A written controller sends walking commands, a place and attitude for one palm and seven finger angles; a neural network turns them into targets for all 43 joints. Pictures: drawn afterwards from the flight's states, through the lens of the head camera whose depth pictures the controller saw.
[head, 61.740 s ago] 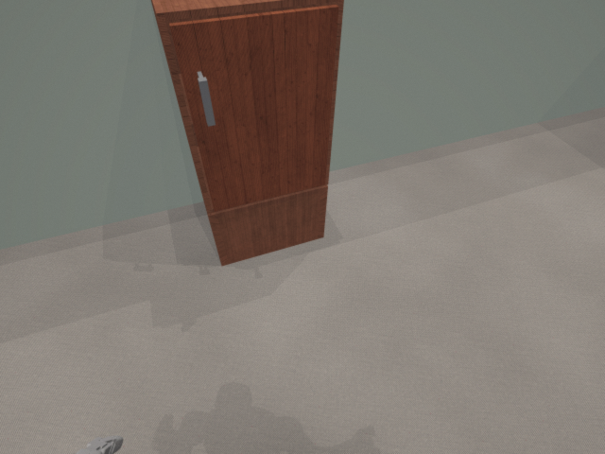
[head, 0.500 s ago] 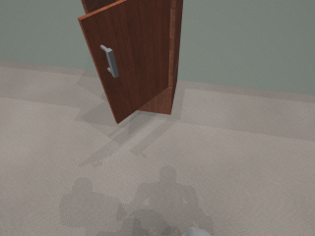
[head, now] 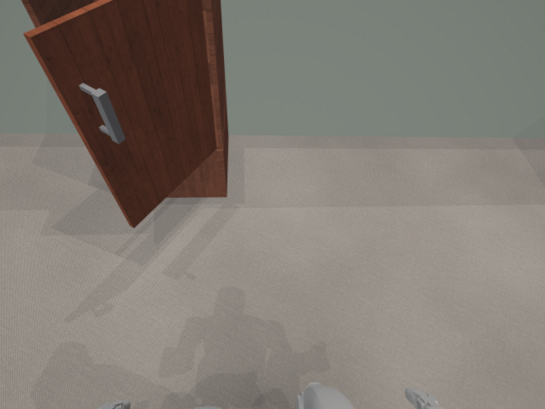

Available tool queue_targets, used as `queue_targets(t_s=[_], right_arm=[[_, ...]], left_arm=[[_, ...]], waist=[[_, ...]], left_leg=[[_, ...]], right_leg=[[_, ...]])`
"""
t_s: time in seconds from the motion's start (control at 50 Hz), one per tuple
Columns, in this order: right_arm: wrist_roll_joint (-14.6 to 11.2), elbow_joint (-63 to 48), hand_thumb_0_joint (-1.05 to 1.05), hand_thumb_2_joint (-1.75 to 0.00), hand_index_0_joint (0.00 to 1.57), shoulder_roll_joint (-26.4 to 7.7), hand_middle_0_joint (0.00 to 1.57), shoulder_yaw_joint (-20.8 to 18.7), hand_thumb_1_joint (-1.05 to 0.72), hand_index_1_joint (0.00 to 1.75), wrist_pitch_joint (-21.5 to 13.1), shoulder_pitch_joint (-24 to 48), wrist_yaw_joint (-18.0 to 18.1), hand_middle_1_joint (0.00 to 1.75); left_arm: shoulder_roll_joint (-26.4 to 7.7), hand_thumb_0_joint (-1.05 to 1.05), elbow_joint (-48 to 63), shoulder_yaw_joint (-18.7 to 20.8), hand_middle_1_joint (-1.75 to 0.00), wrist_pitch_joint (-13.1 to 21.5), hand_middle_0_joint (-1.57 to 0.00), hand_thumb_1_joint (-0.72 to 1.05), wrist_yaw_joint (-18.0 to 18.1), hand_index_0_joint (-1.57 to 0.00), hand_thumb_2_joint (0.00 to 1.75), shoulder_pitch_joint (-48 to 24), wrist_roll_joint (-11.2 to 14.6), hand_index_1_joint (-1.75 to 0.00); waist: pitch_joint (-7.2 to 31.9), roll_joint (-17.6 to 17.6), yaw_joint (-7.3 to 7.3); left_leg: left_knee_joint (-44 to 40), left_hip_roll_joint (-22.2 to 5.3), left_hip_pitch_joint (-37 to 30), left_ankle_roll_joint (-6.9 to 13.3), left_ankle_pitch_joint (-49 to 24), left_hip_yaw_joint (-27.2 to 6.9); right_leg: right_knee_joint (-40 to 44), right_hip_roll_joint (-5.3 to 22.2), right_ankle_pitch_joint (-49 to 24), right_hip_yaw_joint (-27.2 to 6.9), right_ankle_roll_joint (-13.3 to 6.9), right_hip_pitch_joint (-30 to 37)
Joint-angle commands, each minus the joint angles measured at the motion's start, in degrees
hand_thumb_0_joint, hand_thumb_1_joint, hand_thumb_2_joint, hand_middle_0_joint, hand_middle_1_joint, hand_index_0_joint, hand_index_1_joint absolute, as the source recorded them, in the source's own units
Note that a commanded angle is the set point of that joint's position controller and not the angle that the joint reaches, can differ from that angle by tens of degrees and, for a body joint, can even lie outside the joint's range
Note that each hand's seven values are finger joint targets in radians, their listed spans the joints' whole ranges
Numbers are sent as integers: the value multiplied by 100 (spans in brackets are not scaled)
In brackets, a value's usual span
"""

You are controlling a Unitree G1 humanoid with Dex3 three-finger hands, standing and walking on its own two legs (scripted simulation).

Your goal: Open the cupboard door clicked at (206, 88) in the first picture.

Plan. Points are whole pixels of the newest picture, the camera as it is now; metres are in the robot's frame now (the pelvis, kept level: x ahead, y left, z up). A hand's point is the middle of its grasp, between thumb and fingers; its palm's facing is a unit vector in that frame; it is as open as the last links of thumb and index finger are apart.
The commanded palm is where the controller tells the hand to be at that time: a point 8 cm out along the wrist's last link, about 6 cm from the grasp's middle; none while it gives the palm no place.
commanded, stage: walk to a spot facing it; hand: left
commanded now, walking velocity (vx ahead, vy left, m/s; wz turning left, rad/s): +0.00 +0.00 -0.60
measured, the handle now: (102, 114) +0.61 +0.41 -0.01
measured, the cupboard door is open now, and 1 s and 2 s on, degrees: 55 55 55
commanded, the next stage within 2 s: turn to face it in 1.80 s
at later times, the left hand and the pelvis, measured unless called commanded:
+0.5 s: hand (188, 403) +0.14 +0.14 -0.16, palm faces -0.30 -0.92 -0.24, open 7.3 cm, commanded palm none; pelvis +0.01 -0.03 +0.00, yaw -19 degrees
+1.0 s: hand (318, 281) +0.37 -0.07 -0.17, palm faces -0.66 -0.73 -0.19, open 7.4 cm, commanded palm none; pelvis +0.12 -0.12 -0.02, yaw -37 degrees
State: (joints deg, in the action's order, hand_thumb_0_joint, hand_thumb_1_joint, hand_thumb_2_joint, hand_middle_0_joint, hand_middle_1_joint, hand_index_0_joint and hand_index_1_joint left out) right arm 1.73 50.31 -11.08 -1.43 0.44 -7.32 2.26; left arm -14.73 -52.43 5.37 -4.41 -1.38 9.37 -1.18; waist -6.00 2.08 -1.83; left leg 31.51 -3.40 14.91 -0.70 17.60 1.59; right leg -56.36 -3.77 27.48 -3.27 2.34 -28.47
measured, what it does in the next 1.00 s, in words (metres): walks ahead, turning right: right foot, then left foot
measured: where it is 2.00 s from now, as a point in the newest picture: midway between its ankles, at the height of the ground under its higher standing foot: (384, 338)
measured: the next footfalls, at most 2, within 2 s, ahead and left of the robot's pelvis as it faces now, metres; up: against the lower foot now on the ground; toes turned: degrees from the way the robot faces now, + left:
right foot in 0.24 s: +0.02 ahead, -0.15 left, +0.00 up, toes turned -12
left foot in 0.58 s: +0.09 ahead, +0.08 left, +0.00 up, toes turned -19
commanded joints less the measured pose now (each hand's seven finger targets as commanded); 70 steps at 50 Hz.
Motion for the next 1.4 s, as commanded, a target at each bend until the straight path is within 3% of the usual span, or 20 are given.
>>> queue_targets(t_s=[0.0, 0.12, 0.18, 0.22, 0.34, 0.46, 0.52, 0.54, 0.56, 0.58, 0.62, 0.7, 0.86, 0.9, 0.94, 0.96, 0.98, 1.04, 1.12, 1.38], right_arm=[[49, -343, 0, -90, 20, -1200, 20, -276, -90, 30, -96, -289, 94, 30], [45, -240, 0, -90, 20, -1432, 20, -376, -90, 30, -38, -698, 7, 30], [-33, -291, 0, -90, 20, -1445, 20, -420, -90, 30, -9, -558, -45, 30], [-132, -724, 0, -90, 20, -866, 20, -258, -90, 30, 38, -67, -44, 30], [-125, -371, 0, -90, 20, -787, 20, -270, -90, 30, 156, -216, -99, 30], [-82, -462, 0, -90, 20, -741, 20, -307, -90, 30, 96, -224, -196, 30], [-87, -183, 0, -90, 20, -812, 20, -309, -90, 30, -76, -1076, -142, 30], [-43, -45, 0, -90, 20, -1162, 20, -370, -90, 30, -138, -1556, -66, 30], [97, 30, 0, -90, 20, -1781, 20, -492, -90, 30, -193, -2002, -24, 30], [71, 35, 0, -90, 20, -1885, 20, -483, -90, 30, -215, -2000, 32, 30], [117, -201, 0, -90, 20, -1474, 20, -354, -90, 30, -306, -1365, -14, 30], [37, 53, 0, -90, 20, -943, 20, -150, -90, 30, -428, -1642, 6, 30], [85, 438, 0, -90, 20, -991, 20, -135, -90, 30, -402, -2299, -31, 30], [57, 435, 0, -90, 20, -1132, 20, -145, -90, 30, -390, -2178, -36, 30], [-39, 279, 0, -90, 20, -1218, 20, -163, -90, 30, -398, -1665, -78, 30], [-165, 68, 0, -90, 20, -867, 20, -98, -90, 30, -422, -1467, -139, 30], [-224, -189, 0, -90, 20, -720, 20, -93, -90, 30, -412, -1182, -114, 30], [-106, -9, 0, -90, 20, -720, 20, -221, -90, 30, -319, -844, -132, 30], [-7, 284, 0, -90, 20, -473, 20, -187, -90, 30, -107, -1294, -195, 30], [-57, -277, 0, -90, 20, -338, 20, -197, -90, 30, -338, 651, -361, 30]], left_arm=[[-385, 0, 559, 61, -30, 156, -20, 90, -76, -20, 90, -70, -5, -30], [-312, 0, 692, -32, -30, 208, -20, 90, -138, -20, 90, -351, 18, -30], [-626, 0, 459, 43, -30, 284, -20, 90, -93, -20, 90, 372, 3, -30], [-1688, 0, 230, 254, -30, 338, -20, 90, 104, -20, 90, 1095, -3, -30], [-1036, 0, 549, 115, -30, 306, -20, 90, 252, -20, 90, 61, -31, -30], [-1123, 0, 548, 142, -30, 299, -20, 90, 129, -20, 90, 51, -73, -30], [-931, 0, 599, 126, -30, 324, -20, 90, 82, -20, 90, -230, -28, -30], [-609, 0, 692, 43, -30, 327, -20, 90, 36, -20, 90, -231, -6, -30], [-242, 0, 874, -29, -30, 327, -20, 90, -16, -20, 90, -350, 62, -30], [-476, 0, 1071, 24, -30, 367, -20, 90, -69, -20, 90, -922, -3, -30], [-419, 0, 922, 114, -30, 430, -20, 90, -213, -20, 90, -711, -86, -30], [-47, 0, 665, -47, -30, 377, -20, 90, -304, -20, 90, -577, -72, -30], [22, 0, 768, -215, -30, 393, -20, 90, -342, -20, 90, -1458, -22, -30], [-119, 0, 640, -165, -30, 406, -20, 90, -313, -20, 90, -1053, -12, -30], [-521, 0, 156, -4, -30, 488, -20, 90, -228, -20, 90, 660, -37, -30], [-1255, 0, -90, 207, -30, 558, -20, 90, -127, -20, 90, 1656, -67, -30], [-1624, 0, -197, 275, -30, 557, -20, 90, -42, -20, 90, 1903, 83, -30], [-921, 0, 168, 74, -30, 572, -20, 90, 107, -20, 90, 447, 102, -30], [-571, 0, 191, -25, -30, 755, -20, 90, 116, -20, 90, 129, 13, -30], [-493, 0, -483, -74, -30, 920, -20, 90, 206, -20, 90, 1357, 17, -30]], waist=[[660, -1390, 122], [818, -1555, 341], [1024, -942, -50], [1159, 1789, -463], [878, 729, 139], [486, 835, 112], [550, 589, 542], [716, -598, 741], [669, -2501, 929], [204, -1770, 952], [127, -672, 500], [257, -1054, 381], [205, -1347, 632], [342, -1286, 376], [1077, -803, -538], [1783, 647, -974], [1979, 1355, -880], [546, 109, -72], [547, 426, 435], [270, 484, 6]], left_leg=[[-975, -1335, -832, 764, -3389, -396], [-610, -1451, -904, 636, -3115, 3], [588, -1176, -182, 136, -2404, 429], [3056, -13, 1879, -334, 2163, 479], [3010, -161, 1326, -379, 770, -70], [1431, 150, 552, -299, 779, 94], [-313, 252, -1104, -174, 357, 120], [-1153, -444, -1933, 34, 1188, -626], [-2174, -2175, -2211, 562, 2812, -2953], [-2626, -2837, -1403, 1003, 3012, -3502], [-2444, -2149, -757, 938, 1863, -2480], [-1766, -1322, -1435, 400, -1637, -263], [-1306, -1530, -1694, 455, -3415, 869], [-776, -1640, -1474, 439, -4486, 1026], [1197, -1381, -365, 129, -4568, 1343], [3185, -654, 1393, -144, -1333, 1509], [4856, -17, 2535, -249, 1816, 761], [4565, -708, 2365, -225, 422, -156], [3269, -583, 1554, -323, -119, 17], [621, -30, 1649, -65, -418, 265]], right_leg=[[-824, 402, -99, 302, 132, -452], [1356, 339, -233, 867, -6, 628], [3104, 405, -1980, 720, -261, 2216], [3520, 2659, -5555, -2250, -1441, 3158], [3427, 1606, -3633, -1286, -1298, 1872], [4168, 1398, 359, -1968, -1292, 940], [3636, 1001, 923, -1907, -1000, -84], [2626, 432, 1115, -1358, -699, -885], [624, -341, 1096, -84, -317, -1851], [-183, 320, 608, -191, -282, -1960], [-941, 527, -254, 21, -228, -1469], [-997, 644, -1218, 494, -131, -1576], [1352, 491, -1178, 1211, -374, -487], [1670, 251, -960, 1370, -568, 493], [2353, 177, -1383, 1131, -902, 3047], [2843, 1641, -1117, -993, -1437, 4767], [3772, 2772, -1909, -3258, -1861, 4850], [4166, 2235, -1556, -1895, -1573, 2400], [4322, 1530, -2487, -626, -1306, 1489], [3708, 1613, -5103, -813, -1273, 3089]])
